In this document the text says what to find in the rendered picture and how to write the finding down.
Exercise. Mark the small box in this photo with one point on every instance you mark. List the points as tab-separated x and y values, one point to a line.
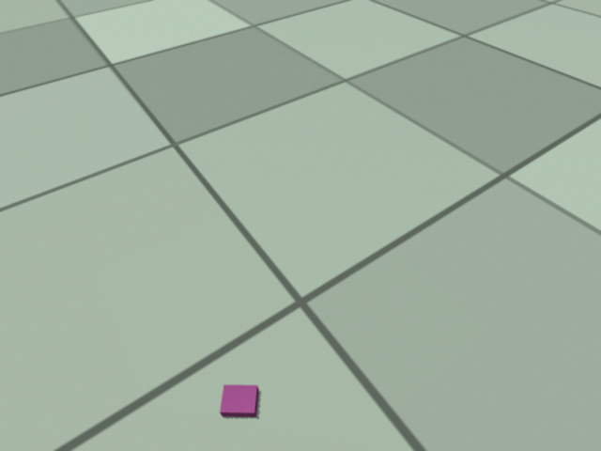
239	400

